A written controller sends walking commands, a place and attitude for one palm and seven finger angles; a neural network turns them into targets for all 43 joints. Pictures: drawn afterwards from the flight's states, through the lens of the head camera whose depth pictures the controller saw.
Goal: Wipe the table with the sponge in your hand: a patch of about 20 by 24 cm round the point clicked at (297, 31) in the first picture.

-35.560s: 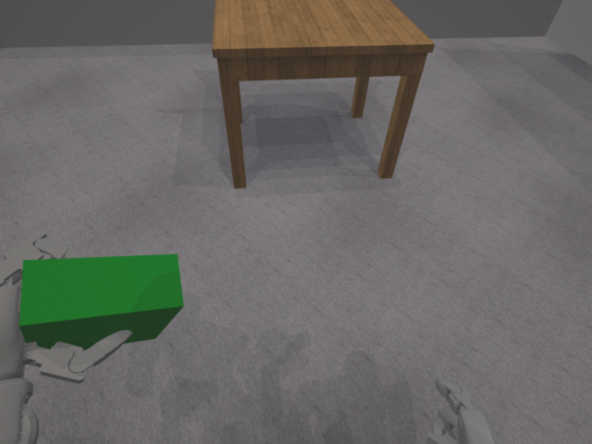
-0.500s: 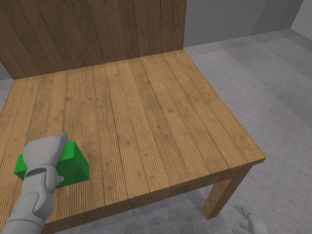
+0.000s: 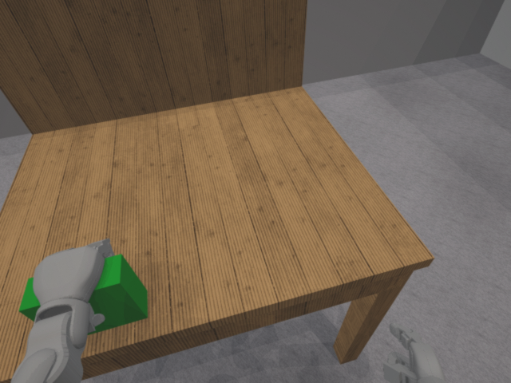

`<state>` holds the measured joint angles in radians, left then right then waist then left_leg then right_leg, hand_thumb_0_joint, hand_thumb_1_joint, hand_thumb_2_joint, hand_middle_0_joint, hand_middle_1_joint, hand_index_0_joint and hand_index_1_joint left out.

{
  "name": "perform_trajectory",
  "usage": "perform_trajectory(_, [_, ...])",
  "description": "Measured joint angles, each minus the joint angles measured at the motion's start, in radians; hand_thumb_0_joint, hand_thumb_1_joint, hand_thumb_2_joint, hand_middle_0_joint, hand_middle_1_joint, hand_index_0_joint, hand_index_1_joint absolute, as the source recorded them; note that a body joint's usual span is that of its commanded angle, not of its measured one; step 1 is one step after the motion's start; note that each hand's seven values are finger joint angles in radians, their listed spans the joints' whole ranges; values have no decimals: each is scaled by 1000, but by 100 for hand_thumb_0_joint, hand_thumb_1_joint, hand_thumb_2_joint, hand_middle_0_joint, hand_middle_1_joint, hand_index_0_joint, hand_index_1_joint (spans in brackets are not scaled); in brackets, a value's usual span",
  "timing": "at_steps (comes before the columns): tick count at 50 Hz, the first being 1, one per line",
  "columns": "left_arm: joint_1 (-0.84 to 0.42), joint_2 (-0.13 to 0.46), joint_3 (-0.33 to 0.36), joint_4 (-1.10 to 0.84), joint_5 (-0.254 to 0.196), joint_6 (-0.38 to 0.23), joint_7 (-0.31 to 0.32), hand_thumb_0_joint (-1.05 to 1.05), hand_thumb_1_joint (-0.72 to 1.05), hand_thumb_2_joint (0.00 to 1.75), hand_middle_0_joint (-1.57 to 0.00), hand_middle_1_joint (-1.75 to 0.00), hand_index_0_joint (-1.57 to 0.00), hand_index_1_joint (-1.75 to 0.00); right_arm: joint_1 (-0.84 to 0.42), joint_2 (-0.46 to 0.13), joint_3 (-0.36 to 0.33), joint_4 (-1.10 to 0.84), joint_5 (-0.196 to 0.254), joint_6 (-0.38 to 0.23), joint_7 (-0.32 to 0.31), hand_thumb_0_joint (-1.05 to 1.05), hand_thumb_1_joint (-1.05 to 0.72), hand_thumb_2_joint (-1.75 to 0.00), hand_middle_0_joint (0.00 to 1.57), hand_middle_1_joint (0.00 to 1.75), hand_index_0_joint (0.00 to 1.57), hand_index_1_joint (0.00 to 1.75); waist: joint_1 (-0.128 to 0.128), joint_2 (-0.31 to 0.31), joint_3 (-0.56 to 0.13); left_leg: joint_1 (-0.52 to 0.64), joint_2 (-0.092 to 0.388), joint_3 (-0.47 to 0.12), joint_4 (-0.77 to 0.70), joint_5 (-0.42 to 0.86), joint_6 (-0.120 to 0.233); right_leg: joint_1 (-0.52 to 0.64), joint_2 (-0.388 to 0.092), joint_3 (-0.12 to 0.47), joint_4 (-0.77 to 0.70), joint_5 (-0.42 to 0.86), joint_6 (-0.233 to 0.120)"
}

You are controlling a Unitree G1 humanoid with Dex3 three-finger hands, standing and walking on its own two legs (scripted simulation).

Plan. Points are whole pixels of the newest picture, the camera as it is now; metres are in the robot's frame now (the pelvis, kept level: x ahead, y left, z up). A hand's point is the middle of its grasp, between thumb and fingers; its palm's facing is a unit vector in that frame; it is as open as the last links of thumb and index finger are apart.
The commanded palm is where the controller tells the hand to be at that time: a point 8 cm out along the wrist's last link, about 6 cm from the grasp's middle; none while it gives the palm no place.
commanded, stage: lift the sponge slowly off the table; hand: left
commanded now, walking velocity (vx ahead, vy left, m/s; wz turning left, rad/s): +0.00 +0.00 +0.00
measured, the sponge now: (97, 305) +0.23 +0.31 -0.02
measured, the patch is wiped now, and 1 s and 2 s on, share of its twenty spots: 1.00 1.00 1.00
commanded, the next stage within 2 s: bring the sponge back beside the body in 1.98 s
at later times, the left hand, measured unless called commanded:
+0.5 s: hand (86, 293) +0.22 +0.30 +0.04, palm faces -0.05 -0.10 -0.99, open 9.6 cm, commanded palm +0.20 +0.29 +0.10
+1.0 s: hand (74, 287) +0.22 +0.30 +0.07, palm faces -0.04 -0.10 -0.99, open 9.6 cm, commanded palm +0.19 +0.30 +0.14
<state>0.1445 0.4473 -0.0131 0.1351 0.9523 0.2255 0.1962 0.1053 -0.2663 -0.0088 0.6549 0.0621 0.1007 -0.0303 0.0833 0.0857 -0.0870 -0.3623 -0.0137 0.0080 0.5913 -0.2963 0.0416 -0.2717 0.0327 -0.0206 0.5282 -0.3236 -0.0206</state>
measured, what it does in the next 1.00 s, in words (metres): stands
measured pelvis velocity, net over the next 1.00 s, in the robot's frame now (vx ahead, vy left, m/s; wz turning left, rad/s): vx -0.02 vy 0.00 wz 0.01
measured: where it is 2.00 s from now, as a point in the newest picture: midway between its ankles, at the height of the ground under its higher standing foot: outside the picture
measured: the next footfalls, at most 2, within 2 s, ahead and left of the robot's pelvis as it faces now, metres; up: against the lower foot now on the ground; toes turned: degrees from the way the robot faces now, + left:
none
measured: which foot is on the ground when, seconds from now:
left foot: down 0.00-1.00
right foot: down 0.00-1.00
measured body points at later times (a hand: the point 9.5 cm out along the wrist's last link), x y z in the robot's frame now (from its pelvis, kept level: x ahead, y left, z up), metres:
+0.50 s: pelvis +0.00 +0.00 +0.01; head -0.01 -0.02 +0.45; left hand +0.22 +0.30 +0.09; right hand +0.21 -0.22 -0.09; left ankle +0.00 +0.09 -0.73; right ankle -0.03 -0.11 -0.73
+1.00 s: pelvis -0.02 +0.00 +0.01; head -0.03 -0.03 +0.46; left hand +0.21 +0.30 +0.12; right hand +0.22 -0.21 -0.08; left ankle +0.00 +0.09 -0.73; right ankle -0.03 -0.11 -0.73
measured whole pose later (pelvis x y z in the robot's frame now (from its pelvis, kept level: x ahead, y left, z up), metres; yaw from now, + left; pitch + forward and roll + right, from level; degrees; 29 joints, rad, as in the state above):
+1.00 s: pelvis -0.02 +0.00 +0.01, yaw +1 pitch -3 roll -1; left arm 0.07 0.48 -0.02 0.06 0.92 0.23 0.04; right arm 0.04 -0.26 0.02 0.69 0.05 0.07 -0.05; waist 0.11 0.10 0.00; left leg -0.20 -0.02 0.00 0.45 -0.21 0.04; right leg -0.10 0.03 -0.03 0.39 -0.24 -0.03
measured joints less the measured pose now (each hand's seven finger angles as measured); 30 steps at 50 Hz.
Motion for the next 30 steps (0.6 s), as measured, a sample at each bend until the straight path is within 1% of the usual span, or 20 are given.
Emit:
perform_trajectory(6, [-28,-3,-7,13,3,8,-25,1,-47,110,-73,-142,-74,-144,-12,10,5,9,-3,-5,-7,1,-90,-90,20,30,20,30,3,0,13,16,-1,-4,-13,10,0,19,-1,-4,-15,10,-1])
perform_trajectory(17, [-27,0,-5,-5,-8,-10,-53,0,-47,110,-74,-141,-75,-143,-19,13,7,19,-10,-13,-10,1,-90,-90,20,30,20,30,10,-1,32,49,-3,-5,-36,21,2,54,-2,-3,-43,23,1])
perform_trajectory(25, [11,-7,-11,-64,-17,-12,-67,-1,-48,110,-75,-139,-77,-141,-29,12,4,23,-17,-18,-7,1,-90,-90,20,30,20,30,18,2,41,78,-6,-1,-56,30,4,81,-4,1,-63,33,3])
perform_trajectory(30, [14,-8,-22,-82,-18,-3,-75,-1,-49,110,-76,-138,-78,-140,-39,13,6,26,-19,-23,-9,1,-90,-90,20,30,20,30,26,3,53,98,-7,-4,-69,38,4,102,-5,-1,-76,41,3])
